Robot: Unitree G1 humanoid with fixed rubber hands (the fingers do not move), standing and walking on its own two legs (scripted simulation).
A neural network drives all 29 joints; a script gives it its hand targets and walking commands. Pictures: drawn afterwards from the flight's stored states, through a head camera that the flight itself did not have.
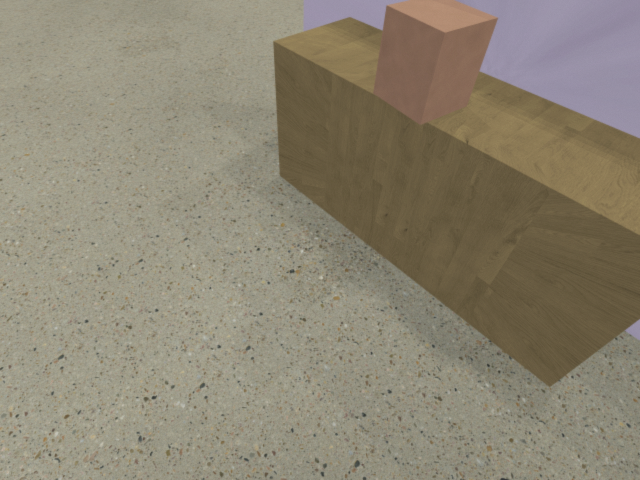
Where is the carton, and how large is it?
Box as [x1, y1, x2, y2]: [373, 0, 497, 124]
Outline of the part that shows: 497,17 454,0 408,0 387,5 373,93 420,124 465,106 469,98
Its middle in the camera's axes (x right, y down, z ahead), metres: +0.32 -0.51 +1.10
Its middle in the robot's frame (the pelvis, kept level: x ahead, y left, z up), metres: +1.16 -0.34 +0.00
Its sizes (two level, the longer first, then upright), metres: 0.210 0.200 0.250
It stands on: a pedestal, 0.65 m high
